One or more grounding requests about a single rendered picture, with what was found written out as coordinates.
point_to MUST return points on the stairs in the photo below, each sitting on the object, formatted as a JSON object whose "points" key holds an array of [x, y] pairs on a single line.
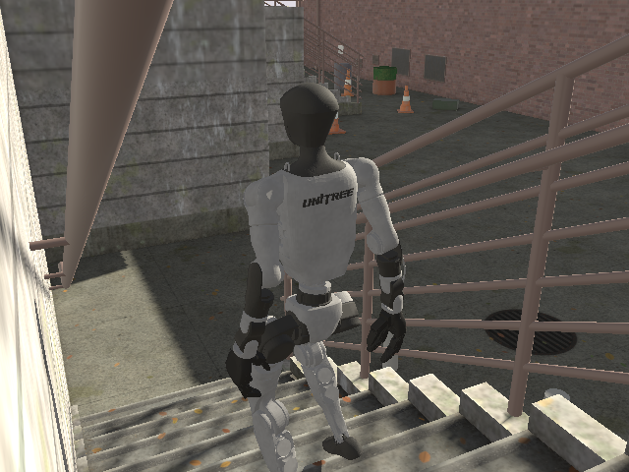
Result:
{"points": [[209, 428]]}

